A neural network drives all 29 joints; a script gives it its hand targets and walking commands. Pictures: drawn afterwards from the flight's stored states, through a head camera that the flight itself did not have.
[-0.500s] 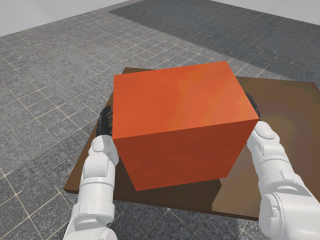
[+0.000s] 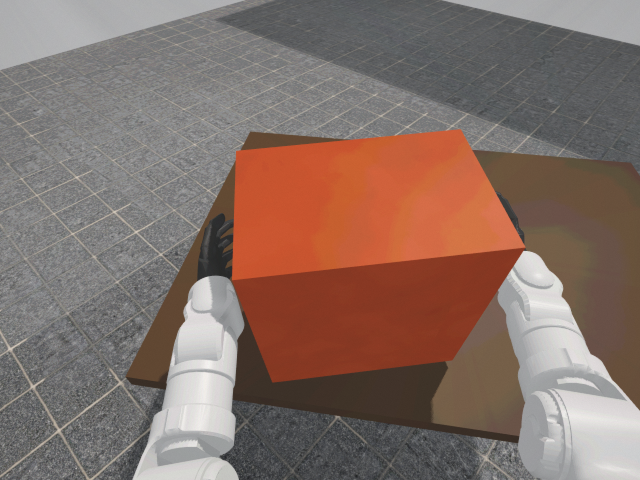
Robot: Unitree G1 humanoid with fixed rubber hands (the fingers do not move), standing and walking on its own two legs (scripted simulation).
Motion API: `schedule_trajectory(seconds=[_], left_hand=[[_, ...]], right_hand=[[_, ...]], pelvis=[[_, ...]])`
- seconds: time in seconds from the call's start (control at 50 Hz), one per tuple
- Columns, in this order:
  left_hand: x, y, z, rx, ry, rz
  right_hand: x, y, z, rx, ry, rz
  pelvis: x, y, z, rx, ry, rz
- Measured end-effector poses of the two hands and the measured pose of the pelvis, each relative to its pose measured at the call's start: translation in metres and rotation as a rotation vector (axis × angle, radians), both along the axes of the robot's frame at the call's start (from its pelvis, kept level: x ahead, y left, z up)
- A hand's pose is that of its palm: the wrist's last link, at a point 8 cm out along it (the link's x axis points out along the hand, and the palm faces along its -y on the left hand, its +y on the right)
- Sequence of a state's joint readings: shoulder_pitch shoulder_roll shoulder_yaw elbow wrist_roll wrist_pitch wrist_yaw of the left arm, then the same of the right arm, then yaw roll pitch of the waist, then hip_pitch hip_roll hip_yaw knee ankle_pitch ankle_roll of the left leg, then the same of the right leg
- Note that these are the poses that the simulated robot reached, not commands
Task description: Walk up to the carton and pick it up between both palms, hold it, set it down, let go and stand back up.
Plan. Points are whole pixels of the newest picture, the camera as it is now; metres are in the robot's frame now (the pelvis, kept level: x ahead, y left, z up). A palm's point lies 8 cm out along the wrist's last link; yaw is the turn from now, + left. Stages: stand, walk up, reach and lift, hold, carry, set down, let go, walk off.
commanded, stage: set down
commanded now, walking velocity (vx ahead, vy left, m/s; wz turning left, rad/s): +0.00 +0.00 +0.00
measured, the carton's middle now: (357, 268) +0.40 +0.00 +0.06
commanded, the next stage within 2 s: none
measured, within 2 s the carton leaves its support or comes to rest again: rests again in 0.52 s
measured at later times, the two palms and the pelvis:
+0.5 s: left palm (221, 276) +0.35 +0.18 +0.08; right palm (503, 253) +0.42 -0.19 +0.09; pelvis +0.01 +0.00 +0.00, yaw +0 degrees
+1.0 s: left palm (224, 275) +0.36 +0.18 +0.06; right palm (502, 254) +0.43 -0.19 +0.08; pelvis +0.01 +0.00 +0.00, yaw +0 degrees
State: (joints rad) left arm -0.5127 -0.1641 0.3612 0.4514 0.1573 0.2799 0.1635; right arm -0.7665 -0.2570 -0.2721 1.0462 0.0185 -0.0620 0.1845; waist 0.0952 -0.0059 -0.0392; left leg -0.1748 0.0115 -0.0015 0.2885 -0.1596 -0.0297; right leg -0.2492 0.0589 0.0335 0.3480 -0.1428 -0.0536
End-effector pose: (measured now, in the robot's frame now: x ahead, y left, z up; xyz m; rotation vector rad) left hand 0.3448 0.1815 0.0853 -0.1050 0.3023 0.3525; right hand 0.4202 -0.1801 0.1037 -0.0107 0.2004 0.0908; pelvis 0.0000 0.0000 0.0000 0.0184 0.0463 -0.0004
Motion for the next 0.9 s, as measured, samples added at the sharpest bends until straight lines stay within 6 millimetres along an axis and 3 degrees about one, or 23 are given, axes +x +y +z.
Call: schedule_trajectory(seconds=[0.9], left_hand=[[0.015, -0.005, -0.015, -0.028, -0.025, 0.0]], right_hand=[[0.008, -0.007, -0.021, -0.01, 0.016, -0.014]], pelvis=[[0.013, 0.0, 0.0, 0.0, 0.022, 0.001]])
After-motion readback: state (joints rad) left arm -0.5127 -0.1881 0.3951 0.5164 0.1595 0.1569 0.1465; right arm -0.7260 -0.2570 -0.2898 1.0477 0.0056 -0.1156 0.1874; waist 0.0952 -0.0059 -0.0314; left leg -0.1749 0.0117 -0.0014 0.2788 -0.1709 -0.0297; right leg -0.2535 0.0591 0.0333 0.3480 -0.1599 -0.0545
